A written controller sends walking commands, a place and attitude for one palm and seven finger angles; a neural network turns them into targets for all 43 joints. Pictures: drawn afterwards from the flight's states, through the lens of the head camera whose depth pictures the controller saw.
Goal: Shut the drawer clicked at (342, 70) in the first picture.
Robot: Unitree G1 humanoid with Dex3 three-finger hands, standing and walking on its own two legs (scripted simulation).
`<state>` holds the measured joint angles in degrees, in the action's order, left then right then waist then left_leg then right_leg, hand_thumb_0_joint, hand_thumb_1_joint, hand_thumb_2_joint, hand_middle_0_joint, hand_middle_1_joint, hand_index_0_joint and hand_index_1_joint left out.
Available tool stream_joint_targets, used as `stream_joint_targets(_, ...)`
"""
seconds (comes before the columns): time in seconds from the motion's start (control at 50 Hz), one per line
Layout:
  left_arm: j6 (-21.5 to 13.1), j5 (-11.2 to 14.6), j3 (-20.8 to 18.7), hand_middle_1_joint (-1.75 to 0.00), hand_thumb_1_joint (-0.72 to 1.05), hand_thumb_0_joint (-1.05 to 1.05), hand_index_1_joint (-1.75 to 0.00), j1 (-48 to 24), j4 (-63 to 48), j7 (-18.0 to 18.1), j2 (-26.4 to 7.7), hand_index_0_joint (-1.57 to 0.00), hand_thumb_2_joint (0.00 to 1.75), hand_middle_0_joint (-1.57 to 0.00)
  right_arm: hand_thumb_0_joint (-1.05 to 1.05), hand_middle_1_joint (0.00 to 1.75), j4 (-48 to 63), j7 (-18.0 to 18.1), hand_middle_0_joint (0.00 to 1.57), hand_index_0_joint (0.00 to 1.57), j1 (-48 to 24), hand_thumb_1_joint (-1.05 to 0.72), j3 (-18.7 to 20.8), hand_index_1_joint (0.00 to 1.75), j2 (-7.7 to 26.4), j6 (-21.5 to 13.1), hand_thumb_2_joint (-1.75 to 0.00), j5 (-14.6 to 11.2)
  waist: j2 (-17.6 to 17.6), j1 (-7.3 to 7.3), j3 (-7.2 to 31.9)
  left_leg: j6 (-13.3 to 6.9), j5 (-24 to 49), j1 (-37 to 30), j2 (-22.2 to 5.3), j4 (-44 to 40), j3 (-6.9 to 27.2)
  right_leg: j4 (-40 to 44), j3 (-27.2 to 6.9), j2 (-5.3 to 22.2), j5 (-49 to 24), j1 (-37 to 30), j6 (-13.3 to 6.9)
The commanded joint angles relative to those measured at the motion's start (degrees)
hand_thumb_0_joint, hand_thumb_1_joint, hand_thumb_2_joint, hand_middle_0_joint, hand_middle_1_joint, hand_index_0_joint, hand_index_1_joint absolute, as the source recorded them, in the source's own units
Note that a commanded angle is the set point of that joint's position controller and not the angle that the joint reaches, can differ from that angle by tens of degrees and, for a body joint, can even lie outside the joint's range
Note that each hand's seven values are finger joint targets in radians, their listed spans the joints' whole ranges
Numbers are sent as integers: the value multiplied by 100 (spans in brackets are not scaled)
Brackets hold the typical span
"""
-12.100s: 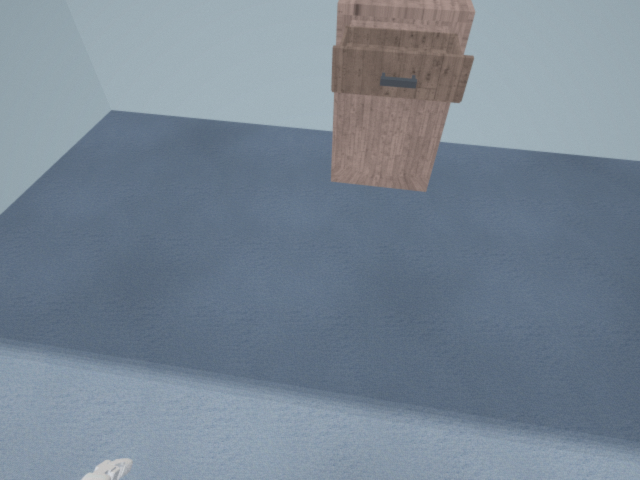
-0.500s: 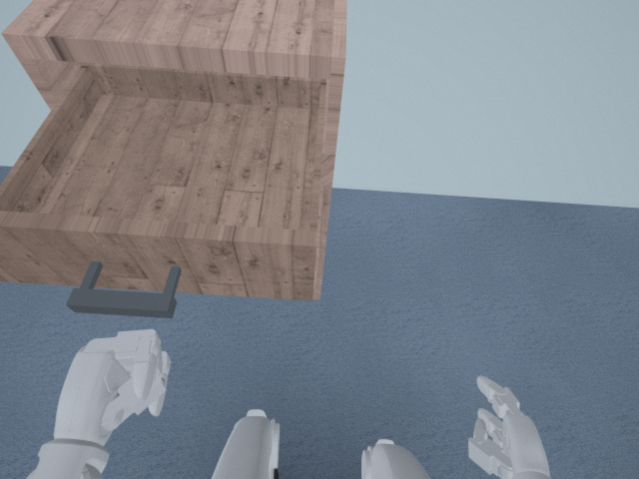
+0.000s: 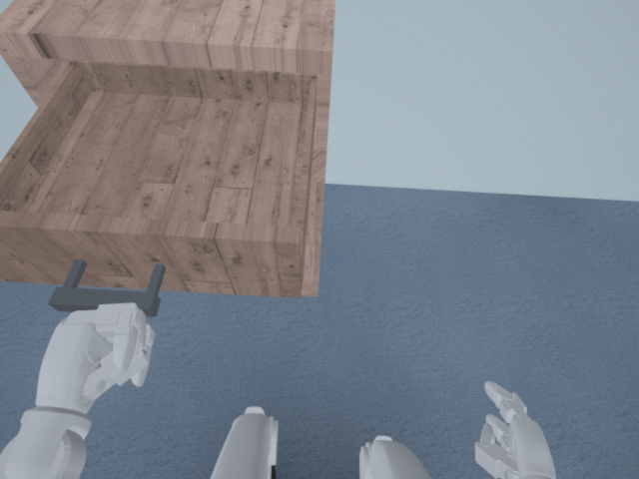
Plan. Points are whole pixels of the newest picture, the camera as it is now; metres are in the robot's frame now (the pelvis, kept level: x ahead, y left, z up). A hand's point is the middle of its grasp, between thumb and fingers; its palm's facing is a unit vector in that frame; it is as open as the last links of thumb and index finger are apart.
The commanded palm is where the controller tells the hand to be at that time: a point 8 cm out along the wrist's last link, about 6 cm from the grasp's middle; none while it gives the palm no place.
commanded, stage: push the drawer shut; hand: left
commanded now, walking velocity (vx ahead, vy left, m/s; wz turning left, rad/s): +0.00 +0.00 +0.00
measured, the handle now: (112, 286) +0.32 +0.26 +0.05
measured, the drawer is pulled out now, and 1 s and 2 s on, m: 0.29 0.17 0.06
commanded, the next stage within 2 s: none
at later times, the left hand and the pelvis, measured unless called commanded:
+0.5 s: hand (146, 313) +0.29 +0.22 +0.04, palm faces -0.05 -1.00 -0.06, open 2.7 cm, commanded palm +0.30 +0.26 +0.05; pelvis -0.02 +0.02 +0.00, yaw +0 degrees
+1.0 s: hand (166, 252) +0.38 +0.21 +0.04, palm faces -0.03 -1.00 -0.06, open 2.6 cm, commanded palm +0.37 +0.26 +0.05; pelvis -0.02 +0.02 +0.00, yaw -1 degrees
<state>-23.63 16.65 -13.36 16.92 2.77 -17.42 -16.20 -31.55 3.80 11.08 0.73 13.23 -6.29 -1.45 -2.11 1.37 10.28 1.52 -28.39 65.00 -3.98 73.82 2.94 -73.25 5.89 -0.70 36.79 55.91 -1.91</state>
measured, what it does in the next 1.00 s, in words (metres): stands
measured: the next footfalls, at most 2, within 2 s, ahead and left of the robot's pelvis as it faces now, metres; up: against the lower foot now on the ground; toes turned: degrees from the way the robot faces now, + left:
none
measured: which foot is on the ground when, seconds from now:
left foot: down 0.00-1.00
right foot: down 0.00-1.00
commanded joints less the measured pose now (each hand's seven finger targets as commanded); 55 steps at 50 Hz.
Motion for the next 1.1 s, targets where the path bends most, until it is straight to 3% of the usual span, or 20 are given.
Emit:
stream_joint_targets(0.0,-158,143,-483,-160,90,0,-160,-962,-831,90,-851,-140,90,-140,0,30,766,59,20,20,-74,-90,292,30,858,-273,-90,-36,22,194,1326,-386,1013,-1489,243,-754,-129,1524,-574,-51,-1432,-422,150)
stream_joint_targets(0.08,-294,128,-466,-160,90,0,-160,-1584,-630,92,-898,-140,90,-140,0,30,655,100,20,20,29,-90,265,30,918,-350,-90,-26,67,279,1246,-391,797,-1430,235,-738,-81,1504,-532,-76,-1082,-209,117)
stream_joint_targets(0.1,-324,109,-359,-160,90,0,-160,-1805,-558,75,-835,-140,90,-140,0,30,636,105,20,20,9,-90,252,30,931,-368,-90,-30,-71,300,1214,-382,672,-1459,245,-756,-82,1498,-528,-66,-945,-67,110)
stream_joint_targets(0.12,-352,125,-394,-160,90,0,-160,-2042,-520,80,-892,-140,90,-140,0,30,597,117,20,20,37,-90,247,30,948,-383,-90,-25,38,322,1262,-386,593,-1441,240,-761,-58,1505,-530,-67,-853,-61,112)
stream_joint_targets(0.18,-377,84,-193,-160,90,0,-160,-2447,-585,74,-809,-140,90,-140,0,30,571,138,20,20,58,-90,245,30,975,-457,-90,-32,-246,340,1465,-392,467,-1637,246,-817,-33,1419,-462,-73,-796,97,90)
stream_joint_targets(0.24,-249,11,-192,-160,90,0,-160,-2787,-351,98,-929,-140,90,-140,0,30,523,169,20,20,83,-90,228,30,1022,-453,-90,-46,-146,345,1537,-376,267,-1696,241,-931,-8,1459,-441,-64,-658,96,94)
stream_joint_targets(0.38,13,-114,-23,-160,90,0,-160,-3557,-69,262,-913,-140,90,-140,0,30,478,172,20,20,116,-90,172,30,1057,-423,-90,-55,-383,349,1573,-335,-84,-2029,240,-1220,152,1426,-284,-75,-567,314,57)
stream_joint_targets(0.58,-14,-405,-15,-160,90,0,-160,-4533,732,617,-1006,-140,90,-140,0,30,440,93,20,20,200,-90,146,30,1096,-274,-90,-8,-346,382,1480,-268,-573,-2200,236,-1498,325,1413,-220,-61,-417,538,38)
stream_joint_targets(0.68,-80,-488,34,-160,90,0,-160,-5072,1136,651,-1017,-140,90,-140,0,30,394,49,20,20,278,-90,130,30,1105,-152,-90,14,-460,406,1549,-253,-508,-2276,239,-1490,322,1414,-249,-60,-484,565,29)
stream_joint_targets(0.88,-155,-508,-261,-160,90,0,-160,-5999,2022,527,-1338,-140,90,-140,0,30,220,29,20,20,534,-90,141,30,1131,98,-90,21,-295,465,1832,-280,223,-2307,233,-1265,203,1435,-291,-87,-848,373,30)
stream_joint_targets(1.0,-233,-445,-481,-160,90,0,-160,-5914,2160,403,-1458,-140,90,-140,0,30,170,-33,20,20,676,-90,177,30,1097,208,-90,34,-510,321,2201,-255,1080,-2627,201,-1176,136,1446,-320,-94,-1392,112,9)
stream_joint_targets(1.06,-260,-430,-604,-160,90,0,-160,-5901,2286,379,-1565,-140,90,-140,0,30,136,-53,20,20,735,-90,209,30,1090,270,-90,25,-245,356,2168,-281,1235,-2457,187,-1107,67,1486,-369,-111,-1575,-99,40)
stream_joint_targets(1.08,-292,-435,-617,-160,90,0,-160,-5960,2346,365,-1593,-140,90,-140,0,30,132,-57,20,20,762,-90,198,30,1091,272,-90,31,-316,351,2129,-291,1271,-2417,201,-1078,73,1439,-362,-121,-1594,-61,27)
